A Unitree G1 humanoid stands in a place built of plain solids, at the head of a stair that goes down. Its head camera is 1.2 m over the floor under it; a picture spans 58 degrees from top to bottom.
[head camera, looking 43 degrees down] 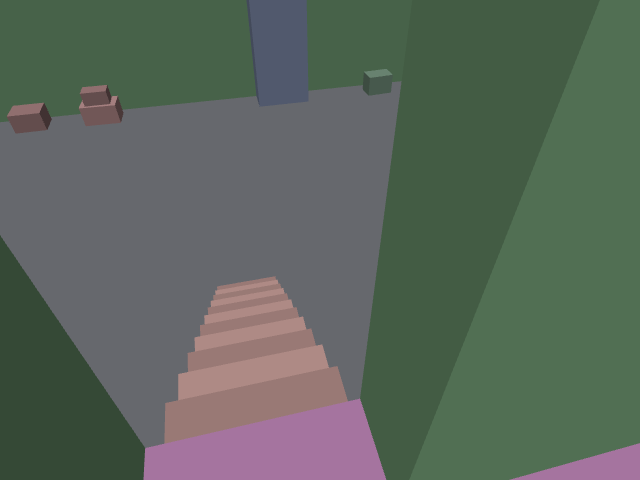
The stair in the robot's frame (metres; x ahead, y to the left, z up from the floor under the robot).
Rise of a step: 0.20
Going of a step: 0.23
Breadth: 0.60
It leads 13 degrees to the left of straight ahead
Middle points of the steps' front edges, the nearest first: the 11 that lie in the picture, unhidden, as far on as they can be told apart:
0.54 0.18 0.00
0.76 0.23 -0.20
0.98 0.28 -0.39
1.20 0.33 -0.59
1.42 0.39 -0.78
1.65 0.44 -0.98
1.87 0.49 -1.18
2.09 0.55 -1.37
2.31 0.60 -1.57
2.53 0.65 -1.76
2.75 0.70 -1.96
